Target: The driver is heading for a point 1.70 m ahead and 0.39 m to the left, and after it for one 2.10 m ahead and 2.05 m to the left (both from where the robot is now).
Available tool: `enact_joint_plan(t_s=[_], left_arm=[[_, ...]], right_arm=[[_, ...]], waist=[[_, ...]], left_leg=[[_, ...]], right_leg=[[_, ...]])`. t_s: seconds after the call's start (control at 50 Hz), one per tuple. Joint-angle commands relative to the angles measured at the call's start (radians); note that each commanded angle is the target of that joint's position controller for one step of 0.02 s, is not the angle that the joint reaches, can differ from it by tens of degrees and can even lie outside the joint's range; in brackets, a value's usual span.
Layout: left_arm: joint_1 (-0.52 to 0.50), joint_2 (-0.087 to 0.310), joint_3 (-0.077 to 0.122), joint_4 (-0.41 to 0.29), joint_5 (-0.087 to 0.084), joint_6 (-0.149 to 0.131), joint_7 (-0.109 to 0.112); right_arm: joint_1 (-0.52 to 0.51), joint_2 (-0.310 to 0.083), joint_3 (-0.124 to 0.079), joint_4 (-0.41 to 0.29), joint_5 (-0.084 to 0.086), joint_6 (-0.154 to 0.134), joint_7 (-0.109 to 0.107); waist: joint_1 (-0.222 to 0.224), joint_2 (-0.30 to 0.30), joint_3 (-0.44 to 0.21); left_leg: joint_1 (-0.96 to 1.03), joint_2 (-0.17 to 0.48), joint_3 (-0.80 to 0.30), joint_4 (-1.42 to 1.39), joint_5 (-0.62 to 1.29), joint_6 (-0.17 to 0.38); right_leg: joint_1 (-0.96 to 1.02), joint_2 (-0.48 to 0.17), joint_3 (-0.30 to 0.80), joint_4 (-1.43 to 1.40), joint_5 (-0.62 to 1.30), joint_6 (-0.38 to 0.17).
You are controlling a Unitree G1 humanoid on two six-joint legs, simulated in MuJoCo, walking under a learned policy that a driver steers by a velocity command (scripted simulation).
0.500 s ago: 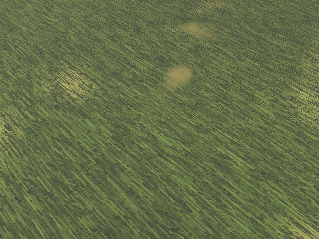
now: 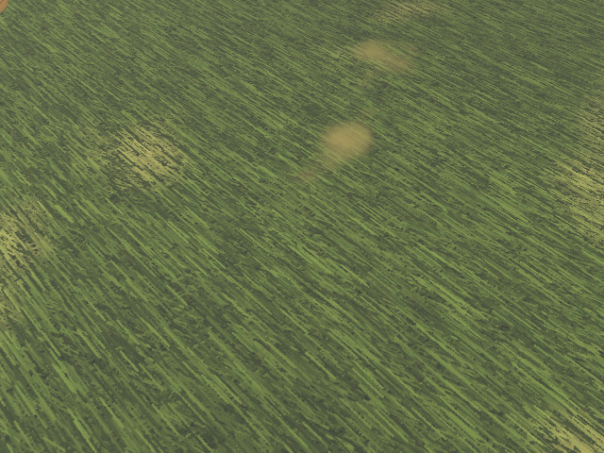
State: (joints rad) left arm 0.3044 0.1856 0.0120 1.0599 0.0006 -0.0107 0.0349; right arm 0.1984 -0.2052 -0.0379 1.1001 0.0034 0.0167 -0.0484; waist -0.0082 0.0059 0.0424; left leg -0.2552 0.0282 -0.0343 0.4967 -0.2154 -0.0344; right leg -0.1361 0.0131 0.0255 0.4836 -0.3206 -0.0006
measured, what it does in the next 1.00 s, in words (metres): walks ahead: right foot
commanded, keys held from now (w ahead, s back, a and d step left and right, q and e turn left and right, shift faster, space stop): no key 0.08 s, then w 0.78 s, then w+q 0.14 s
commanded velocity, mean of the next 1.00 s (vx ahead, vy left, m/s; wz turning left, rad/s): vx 0.34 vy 0.00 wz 0.02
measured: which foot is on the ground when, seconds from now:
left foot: down 0.00-0.82, up 0.84-1.00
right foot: down 0.00-0.32, up 0.34-0.78, down 0.80-1.00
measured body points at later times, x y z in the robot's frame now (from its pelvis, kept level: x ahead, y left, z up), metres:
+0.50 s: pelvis +0.10 +0.04 +0.01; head +0.10 +0.05 +0.46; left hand +0.18 +0.30 -0.13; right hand +0.03 -0.20 -0.13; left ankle +0.03 +0.12 -0.74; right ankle +0.09 -0.11 -0.65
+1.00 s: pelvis +0.38 -0.03 +0.01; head +0.39 -0.03 +0.45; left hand +0.43 +0.24 -0.13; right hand +0.45 -0.29 -0.13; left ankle +0.37 +0.14 -0.64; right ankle +0.41 -0.11 -0.74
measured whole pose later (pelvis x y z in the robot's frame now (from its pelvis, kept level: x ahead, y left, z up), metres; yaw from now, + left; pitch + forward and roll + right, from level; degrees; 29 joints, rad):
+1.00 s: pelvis +0.38 -0.03 +0.01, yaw +2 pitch +0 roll -2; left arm 0.23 0.23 0.05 0.99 0.01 -0.11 -0.04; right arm 0.25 -0.26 -0.05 0.95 0.04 -0.08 -0.02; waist 0.02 0.04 0.03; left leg -0.57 0.11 -0.06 1.18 -0.27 0.06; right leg -0.21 0.06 -0.10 0.35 -0.14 -0.07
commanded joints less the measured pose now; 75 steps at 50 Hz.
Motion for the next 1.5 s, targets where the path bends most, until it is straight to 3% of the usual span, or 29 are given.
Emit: enact_joint_plan(t_s=[0.02,0.08,0.14,0.24,0.3,0.32,0.34,0.36,0.4,0.46,0.58,0.68,0.74,0.78,0.8,0.82,0.84,0.86,0.9,0.94,1.02,1.24,1.3,1.34,1.36,1.38,1.4,1.44,1.5], left_arm=[[0.068,0.091,0.013,-0.009,0.000,-0.006,0.003],[0.077,0.087,0.011,-0.002,-0.001,-0.006,0.003],[0.097,0.124,0.023,0.002,-0.014,0.001,0.011],[0.108,0.198,0.054,-0.026,-0.032,-0.035,0.005],[0.002,0.166,0.046,-0.064,-0.041,-0.040,-0.007],[-0.026,0.144,0.039,-0.081,-0.035,-0.047,-0.010],[-0.033,0.083,0.025,-0.117,-0.029,-0.064,-0.007],[-0.042,0.085,0.026,-0.134,-0.042,-0.084,-0.008],[-0.039,0.104,0.031,-0.125,-0.055,-0.103,-0.027],[-0.079,0.145,0.058,-0.126,-0.030,-0.103,-0.037],[-0.312,0.064,0.032,-0.216,-0.023,-0.086,-0.053],[-0.438,0.094,0.026,-0.270,-0.033,-0.090,-0.075],[-0.393,0.141,0.043,-0.276,-0.032,-0.100,-0.085],[-0.136,0.213,0.085,-0.203,-0.035,-0.097,-0.076],[0.052,0.270,0.106,-0.158,-0.029,-0.091,-0.066],[0.163,0.356,0.123,-0.129,-0.007,-0.086,-0.065],[0.132,0.274,0.096,-0.128,-0.009,-0.087,-0.068],[0.025,0.223,0.079,-0.138,-0.016,-0.092,-0.069],[-0.138,0.153,0.058,-0.169,-0.005,-0.105,-0.074],[-0.167,0.111,0.048,-0.149,0.009,-0.117,-0.080],[-0.107,0.157,0.058,-0.105,0.015,-0.126,-0.057],[0.060,0.217,0.066,-0.071,-0.005,-0.081,-0.014],[0.029,0.252,0.077,-0.094,-0.009,-0.055,-0.008],[-0.007,0.273,0.083,-0.118,-0.008,-0.038,0.000],[-0.014,0.266,0.077,-0.136,-0.007,-0.040,0.003],[0.071,0.136,0.039,-0.180,0.025,-0.064,-0.014],[0.050,0.135,0.026,-0.209,0.000,-0.116,-0.034],[-0.127,0.210,0.048,-0.259,-0.046,-0.161,-0.047],[-0.095,0.211,0.067,-0.247,-0.005,-0.128,-0.033]], right_arm=[[0.028,-0.098,-0.013,-0.021,0.000,-0.006,-0.003],[0.036,-0.094,-0.011,-0.018,0.000,-0.006,-0.003],[0.056,-0.090,-0.012,-0.008,0.009,-0.006,-0.005],[-0.012,-0.047,-0.003,-0.067,0.023,-0.082,0.032],[0.177,-0.057,-0.017,-0.003,0.029,-0.107,0.045],[0.294,-0.101,-0.034,0.031,0.021,-0.109,0.046],[0.438,-0.231,-0.067,0.050,0.023,-0.115,0.052],[0.450,-0.209,-0.050,0.047,0.004,-0.129,0.061],[0.270,-0.114,-0.018,-0.015,0.003,-0.145,0.063],[0.248,-0.064,0.006,-0.031,-0.002,-0.130,0.067],[0.309,-0.130,0.004,-0.045,-0.009,-0.104,0.030],[0.351,-0.151,-0.009,-0.037,0.010,-0.104,0.024],[0.321,-0.176,-0.023,-0.047,0.009,-0.093,0.024],[0.290,-0.180,-0.025,-0.062,-0.003,-0.077,0.026],[0.277,-0.161,-0.013,-0.088,-0.013,-0.076,0.029],[0.406,-0.005,0.027,-0.102,-0.008,-0.097,0.043],[0.366,-0.054,0.018,-0.090,0.016,-0.131,0.050],[0.256,-0.130,-0.005,-0.135,0.046,-0.150,0.053],[0.166,-0.142,-0.018,-0.151,0.041,-0.149,0.035],[0.217,-0.097,-0.024,-0.138,0.035,-0.110,0.028],[0.137,-0.095,-0.035,-0.181,0.026,-0.075,0.024],[-0.214,-0.065,-0.013,-0.348,0.016,-0.092,0.092],[-0.193,-0.099,-0.027,-0.388,0.021,-0.090,0.113],[0.004,-0.170,-0.066,-0.359,0.025,-0.085,0.114],[0.173,-0.245,-0.104,-0.322,0.027,-0.081,0.099],[0.244,-0.361,-0.132,-0.310,0.024,-0.074,0.078],[0.255,-0.337,-0.115,-0.334,0.014,-0.084,0.081],[0.172,-0.223,-0.085,-0.341,0.007,-0.096,0.077],[0.021,-0.158,-0.061,-0.395,-0.001,-0.097,0.073]], waist=[[0.001,-0.006,0.016],[0.001,-0.005,0.018],[0.010,-0.054,0.045],[0.027,-0.192,0.172],[-0.074,-0.120,0.135],[-0.112,-0.004,0.080],[-0.143,0.277,0.006],[-0.122,0.272,-0.012],[-0.042,0.091,0.077],[-0.024,0.078,0.065],[-0.058,0.066,0.092],[-0.062,0.081,0.129],[0.000,0.100,0.065],[0.134,0.124,-0.106],[0.206,0.074,-0.230],[0.132,-0.214,-0.414],[0.147,-0.211,-0.423],[0.115,-0.181,-0.238],[0.044,-0.030,-0.100],[-0.014,-0.076,-0.070],[-0.021,-0.072,0.005],[0.089,-0.015,0.072],[0.043,-0.063,0.022],[-0.073,-0.094,-0.103],[-0.155,-0.052,-0.193],[-0.092,0.196,-0.301],[-0.083,0.198,-0.447],[-0.090,0.057,-0.227],[0.024,-0.006,-0.108]], left_leg=[[0.080,0.001,0.008,-0.057,0.116,0.028],[0.078,0.000,0.008,-0.057,0.115,0.029],[0.006,-0.066,0.074,0.016,-0.300,0.044],[-0.203,-0.007,0.068,0.290,-0.219,0.088],[0.123,-0.048,0.103,-0.009,-0.128,0.111],[0.269,0.027,-0.039,-0.080,-0.116,0.125],[0.418,0.242,-0.435,-0.258,-0.248,0.238],[0.408,0.374,-0.729,-0.360,-0.327,0.326],[0.326,0.322,-0.515,-0.344,-0.275,0.277],[0.299,0.202,-0.225,-0.360,0.047,0.196],[0.219,0.166,-0.073,-0.403,0.242,0.211],[0.250,0.204,-0.033,-0.413,0.261,0.207],[0.350,0.231,-0.006,-0.290,0.560,0.179],[0.313,0.185,0.040,0.018,0.862,0.141],[0.094,0.143,0.057,0.306,0.654,0.110],[-0.280,-0.062,0.050,0.721,-0.015,0.042],[-0.392,-0.077,-0.110,0.876,-0.326,0.066],[-0.485,-0.017,-0.090,0.920,-0.271,0.086],[-0.393,0.083,-0.058,0.819,-0.100,0.096],[-0.277,0.124,-0.071,0.740,-0.049,0.099],[-0.376,0.128,-0.086,0.630,0.060,0.081],[-0.527,0.073,0.044,0.150,0.251,0.093],[-0.412,0.008,0.126,0.127,0.098,0.138],[-0.128,-0.080,0.173,0.102,0.062,0.188],[0.162,-0.067,0.085,0.045,0.101,0.235],[0.538,0.198,-0.385,0.028,0.072,0.383],[0.703,0.339,-0.841,-0.169,-0.041,0.510],[0.503,0.253,-0.542,-0.199,0.065,0.386],[0.143,0.150,-0.319,-0.255,0.275,0.331]], right_leg=[[-0.128,-0.022,0.012,-0.115,0.117,-0.012],[-0.130,-0.021,0.010,-0.115,0.114,-0.011],[-0.164,-0.028,0.044,-0.149,-0.328,-0.063],[-0.170,-0.309,0.413,-0.327,-0.490,-0.229],[-0.278,-0.180,0.214,-0.168,-0.275,-0.144],[-0.352,-0.102,0.105,0.050,-0.097,-0.102],[-0.525,0.031,-0.057,0.405,-0.090,-0.035],[-0.626,0.036,0.041,0.649,-0.226,-0.041],[-0.702,-0.072,0.082,0.778,-0.058,-0.091],[-0.639,-0.130,0.025,0.629,0.117,-0.088],[-0.598,-0.101,-0.053,0.283,0.279,-0.013],[-0.514,-0.071,-0.060,0.099,0.353,-0.038],[-0.401,-0.034,-0.072,0.056,0.288,-0.085],[-0.065,0.032,-0.113,0.065,0.255,-0.133],[0.247,-0.099,0.040,0.088,0.212,-0.188],[0.581,-0.374,0.569,-0.041,-0.067,-0.361],[0.555,-0.397,0.786,-0.211,-0.135,-0.356],[0.406,-0.364,0.622,-0.224,-0.098,-0.294],[0.082,-0.304,0.336,-0.268,0.128,-0.231],[-0.064,-0.245,0.182,-0.324,0.182,-0.201],[-0.113,-0.236,0.045,-0.394,0.250,-0.215],[0.224,-0.286,-0.159,-0.326,0.455,-0.161],[0.280,-0.303,-0.206,-0.174,0.844,-0.130],[0.233,-0.276,-0.242,0.119,1.103,-0.096],[0.058,-0.233,-0.249,0.377,0.946,-0.056],[-0.362,-0.085,-0.228,0.758,0.175,0.004],[-0.587,0.053,0.005,0.954,-0.272,0.009],[-0.697,-0.064,0.072,0.889,-0.097,-0.041],[-0.496,-0.141,0.061,0.688,0.011,-0.012]])
Velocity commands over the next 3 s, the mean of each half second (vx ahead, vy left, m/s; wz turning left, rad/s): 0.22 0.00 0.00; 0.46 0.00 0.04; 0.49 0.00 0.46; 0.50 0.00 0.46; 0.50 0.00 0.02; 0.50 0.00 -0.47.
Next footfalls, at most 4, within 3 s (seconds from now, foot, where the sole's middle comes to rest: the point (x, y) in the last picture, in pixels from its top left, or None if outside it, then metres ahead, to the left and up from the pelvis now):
0.80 right None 0.45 -0.11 -0.77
1.36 left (253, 359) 0.74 0.15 -0.77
1.84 right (288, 250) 1.08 0.07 -0.77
2.36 left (167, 224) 1.18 0.42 -0.77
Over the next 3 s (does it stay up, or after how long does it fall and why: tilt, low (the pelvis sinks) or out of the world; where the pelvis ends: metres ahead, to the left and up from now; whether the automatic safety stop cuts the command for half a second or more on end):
stays up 1.41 0.36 -0.02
